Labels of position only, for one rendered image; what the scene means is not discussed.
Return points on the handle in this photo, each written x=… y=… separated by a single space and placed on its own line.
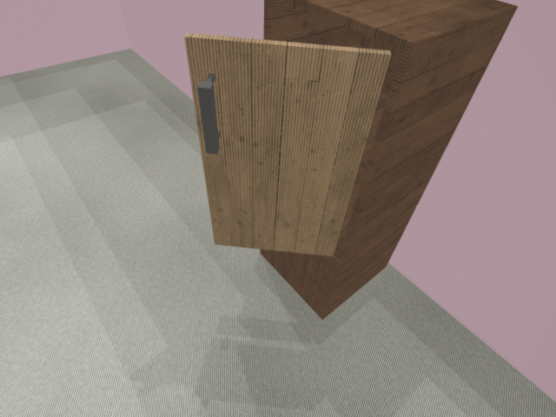
x=209 y=121

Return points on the cupboard door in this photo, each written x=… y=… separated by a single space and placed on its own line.
x=294 y=120

